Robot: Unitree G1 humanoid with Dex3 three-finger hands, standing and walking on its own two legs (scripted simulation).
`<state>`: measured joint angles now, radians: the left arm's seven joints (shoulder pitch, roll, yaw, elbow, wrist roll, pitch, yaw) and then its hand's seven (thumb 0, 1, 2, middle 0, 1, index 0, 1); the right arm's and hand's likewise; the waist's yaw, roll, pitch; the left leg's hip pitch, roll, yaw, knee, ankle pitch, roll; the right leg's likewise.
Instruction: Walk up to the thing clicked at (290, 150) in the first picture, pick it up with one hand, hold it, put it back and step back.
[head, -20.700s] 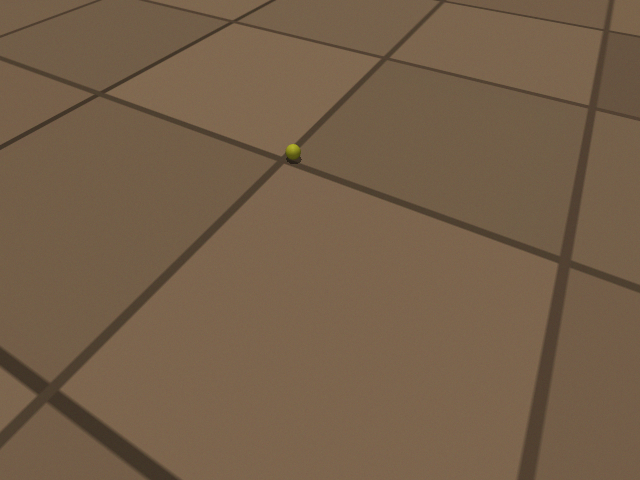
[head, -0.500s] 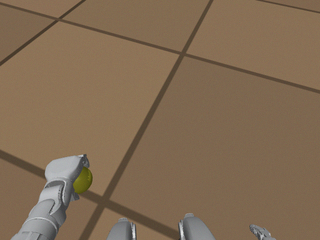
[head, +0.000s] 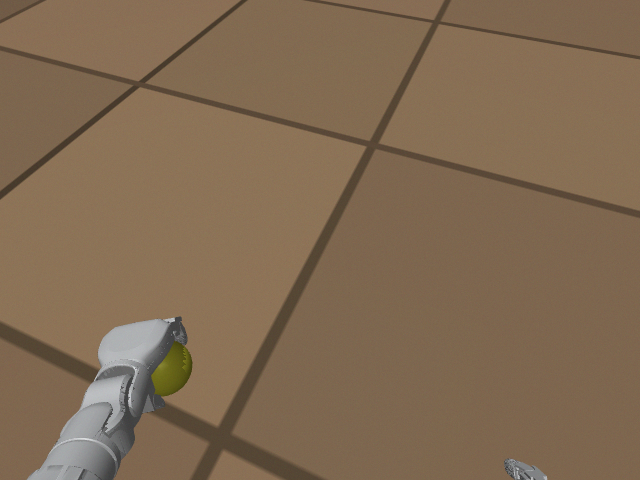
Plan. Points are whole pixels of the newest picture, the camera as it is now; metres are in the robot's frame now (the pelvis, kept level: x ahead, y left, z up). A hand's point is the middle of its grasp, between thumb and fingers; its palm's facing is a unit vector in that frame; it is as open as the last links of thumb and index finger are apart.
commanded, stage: hold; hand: left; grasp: from above
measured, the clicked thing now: (164, 367) +0.32 +0.22 -0.10
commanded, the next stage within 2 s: crouch in 1.82 s
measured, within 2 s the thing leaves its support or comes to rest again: neither
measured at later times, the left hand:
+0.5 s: hand (141, 363) +0.30 +0.23 -0.04, palm faces -0.47 -0.05 -0.88, open 10.4 cm
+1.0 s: hand (133, 373) +0.28 +0.23 -0.03, palm faces -0.47 -0.06 -0.88, open 10.5 cm
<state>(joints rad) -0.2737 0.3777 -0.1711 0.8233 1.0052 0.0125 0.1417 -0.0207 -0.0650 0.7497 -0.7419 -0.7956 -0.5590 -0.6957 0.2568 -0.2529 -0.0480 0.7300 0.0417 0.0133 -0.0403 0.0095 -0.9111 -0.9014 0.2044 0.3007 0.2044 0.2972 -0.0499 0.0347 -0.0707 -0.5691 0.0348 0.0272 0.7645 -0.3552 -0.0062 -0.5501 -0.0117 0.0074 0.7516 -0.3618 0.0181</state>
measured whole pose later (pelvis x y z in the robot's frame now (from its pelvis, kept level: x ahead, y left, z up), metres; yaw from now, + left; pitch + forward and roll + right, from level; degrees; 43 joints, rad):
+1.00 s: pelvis +0.00 +0.00 +0.02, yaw -1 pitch +2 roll +0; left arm -0.21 0.40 -0.19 0.67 1.00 -0.01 0.01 -0.04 -0.06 0.83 -0.67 -0.89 -0.48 -0.78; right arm 0.21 -0.26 -0.04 0.68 0.06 0.07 -0.05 0.01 -0.91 -0.90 0.20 0.30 0.20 0.30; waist 0.00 0.05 -0.01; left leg -0.32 0.03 0.05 0.53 -0.25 0.00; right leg -0.31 -0.02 0.02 0.53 -0.26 0.02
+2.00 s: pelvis +0.00 +0.00 +0.03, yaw +0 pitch +1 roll +0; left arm -0.18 0.40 -0.20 0.59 1.00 -0.01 -0.03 -0.05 -0.08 0.91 -0.61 -0.98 -0.42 -0.86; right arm 0.18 -0.26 -0.03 0.68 0.07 0.09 -0.06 0.01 -0.91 -0.90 0.20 0.30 0.20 0.30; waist 0.01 0.05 0.00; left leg -0.26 0.02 0.04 0.47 -0.22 -0.01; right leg -0.26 -0.02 0.02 0.49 -0.24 0.02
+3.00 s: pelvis -0.07 +0.00 -0.26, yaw -1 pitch +36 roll -3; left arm -0.61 0.41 -0.03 1.18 1.20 -0.11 0.43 -0.01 -0.05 0.72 -0.71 -0.83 -0.53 -0.76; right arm 0.16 -0.23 -0.06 0.77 -0.08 -0.06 0.02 0.01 -0.90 -0.90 0.21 0.30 0.21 0.30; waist -0.11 0.04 -0.21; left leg -1.89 0.03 -0.04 1.89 -0.64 0.00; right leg -1.84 -0.01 -0.02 1.86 -0.66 0.02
